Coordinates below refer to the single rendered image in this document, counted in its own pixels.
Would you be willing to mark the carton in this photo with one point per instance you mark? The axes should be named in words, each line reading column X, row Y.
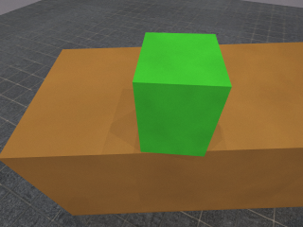
column 180, row 88

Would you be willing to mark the pedestal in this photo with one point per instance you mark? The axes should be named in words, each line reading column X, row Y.
column 78, row 140

